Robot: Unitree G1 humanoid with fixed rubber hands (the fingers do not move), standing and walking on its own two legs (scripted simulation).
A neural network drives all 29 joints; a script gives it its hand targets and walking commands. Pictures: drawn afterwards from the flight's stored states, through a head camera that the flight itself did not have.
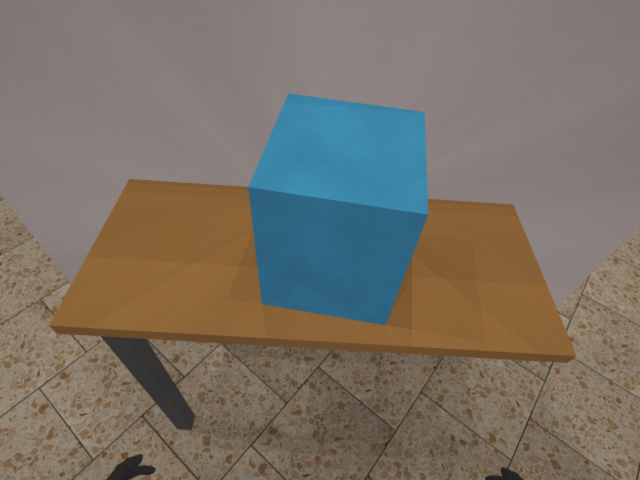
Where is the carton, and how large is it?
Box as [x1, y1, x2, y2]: [248, 93, 427, 324]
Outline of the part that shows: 288,93 248,187 261,301 264,304 385,324 427,215 424,112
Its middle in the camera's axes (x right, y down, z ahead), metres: +0.03 -0.04 +0.58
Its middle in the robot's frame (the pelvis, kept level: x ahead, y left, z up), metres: +0.48 +0.00 +0.06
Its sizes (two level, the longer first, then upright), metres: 0.210 0.200 0.250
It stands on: a table, 0.68 m high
